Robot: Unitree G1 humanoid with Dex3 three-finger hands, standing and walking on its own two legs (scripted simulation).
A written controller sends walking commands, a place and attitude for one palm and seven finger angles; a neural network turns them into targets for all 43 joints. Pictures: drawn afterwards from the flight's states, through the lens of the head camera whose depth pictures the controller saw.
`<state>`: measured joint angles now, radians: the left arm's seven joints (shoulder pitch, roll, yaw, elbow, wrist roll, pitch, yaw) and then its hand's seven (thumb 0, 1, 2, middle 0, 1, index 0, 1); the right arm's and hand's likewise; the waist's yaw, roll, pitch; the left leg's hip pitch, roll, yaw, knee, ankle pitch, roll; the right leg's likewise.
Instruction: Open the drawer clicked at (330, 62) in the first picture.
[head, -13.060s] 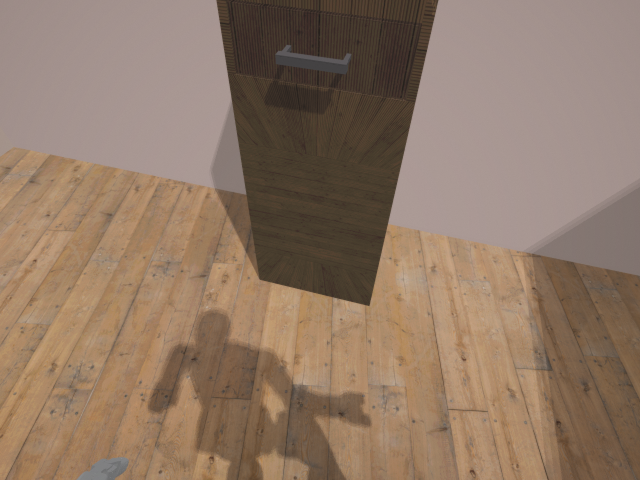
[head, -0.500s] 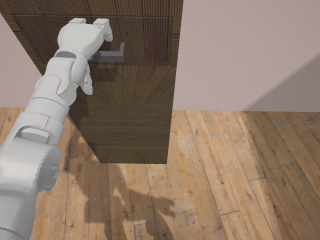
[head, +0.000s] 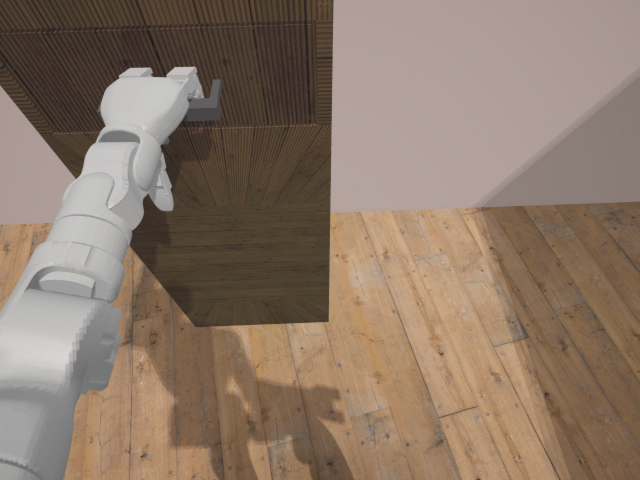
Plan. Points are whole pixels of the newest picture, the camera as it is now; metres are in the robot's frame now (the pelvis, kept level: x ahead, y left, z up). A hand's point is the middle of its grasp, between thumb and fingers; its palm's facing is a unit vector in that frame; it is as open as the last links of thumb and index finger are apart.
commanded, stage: lower the fingers behind the handle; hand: left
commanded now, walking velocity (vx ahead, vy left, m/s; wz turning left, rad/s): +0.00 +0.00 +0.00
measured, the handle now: (164, 100) +0.56 +0.19 +0.14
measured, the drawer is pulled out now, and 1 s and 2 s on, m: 0.00 0.00 0.01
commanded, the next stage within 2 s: close the thumb around the handle in 0.72 s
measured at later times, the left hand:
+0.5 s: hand (159, 141) +0.52 +0.19 +0.11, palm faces -0.01 -0.01 -1.00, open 13.8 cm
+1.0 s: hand (161, 142) +0.52 +0.19 +0.11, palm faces +0.00 -0.01 -1.00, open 13.0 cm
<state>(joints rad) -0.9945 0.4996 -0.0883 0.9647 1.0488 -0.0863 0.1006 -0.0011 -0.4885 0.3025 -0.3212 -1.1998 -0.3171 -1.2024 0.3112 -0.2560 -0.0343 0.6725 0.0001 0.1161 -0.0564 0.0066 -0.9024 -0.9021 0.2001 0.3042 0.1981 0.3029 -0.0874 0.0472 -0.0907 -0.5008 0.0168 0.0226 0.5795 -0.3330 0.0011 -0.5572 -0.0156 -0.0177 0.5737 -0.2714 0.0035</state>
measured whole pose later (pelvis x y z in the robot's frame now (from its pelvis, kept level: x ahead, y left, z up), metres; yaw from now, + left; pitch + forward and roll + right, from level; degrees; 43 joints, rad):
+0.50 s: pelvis +0.00 +0.01 +0.00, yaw +0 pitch +16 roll -1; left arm -1.05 0.50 -0.11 1.05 1.05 -0.04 0.13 0.00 -0.49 0.30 -0.31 -1.20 -0.32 -1.20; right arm 0.34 -0.25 -0.04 0.70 0.00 0.11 -0.04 0.01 -0.90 -0.90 0.20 0.30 0.20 0.30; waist -0.10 0.04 -0.11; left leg -0.55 0.01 0.03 0.62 -0.35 0.01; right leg -0.60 -0.02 -0.01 0.59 -0.27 0.01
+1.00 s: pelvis +0.00 +0.01 +0.00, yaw -1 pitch +16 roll -1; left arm -1.03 0.48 -0.12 1.04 1.05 0.00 0.14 0.00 -0.35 0.36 -0.31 -1.21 -0.33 -1.21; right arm 0.36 -0.26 -0.05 0.71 0.00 0.11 -0.03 0.01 -0.90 -0.90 0.20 0.30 0.20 0.30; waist -0.10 0.05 -0.12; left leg -0.54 0.01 0.03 0.61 -0.35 0.01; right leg -0.59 -0.02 -0.01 0.59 -0.27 0.02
